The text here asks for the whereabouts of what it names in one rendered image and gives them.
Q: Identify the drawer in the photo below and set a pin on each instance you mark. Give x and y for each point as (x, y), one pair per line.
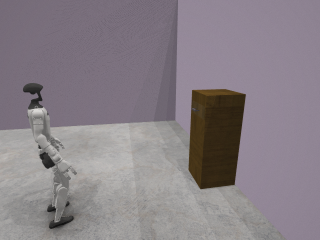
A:
(201, 108)

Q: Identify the left robot thigh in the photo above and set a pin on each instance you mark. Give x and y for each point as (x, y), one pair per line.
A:
(54, 178)

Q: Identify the humanoid robot torso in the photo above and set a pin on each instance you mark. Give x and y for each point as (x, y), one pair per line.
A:
(46, 128)

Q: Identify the robot right upper arm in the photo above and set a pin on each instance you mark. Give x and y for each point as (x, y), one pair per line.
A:
(38, 123)

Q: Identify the robot right hand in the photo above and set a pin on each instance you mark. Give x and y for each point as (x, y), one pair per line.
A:
(63, 167)

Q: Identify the robot left hand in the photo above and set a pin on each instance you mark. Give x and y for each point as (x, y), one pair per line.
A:
(55, 142)

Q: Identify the right robot forearm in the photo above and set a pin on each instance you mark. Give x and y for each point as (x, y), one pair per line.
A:
(45, 145)

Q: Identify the cabinet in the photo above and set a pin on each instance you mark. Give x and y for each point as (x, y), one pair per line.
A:
(215, 141)

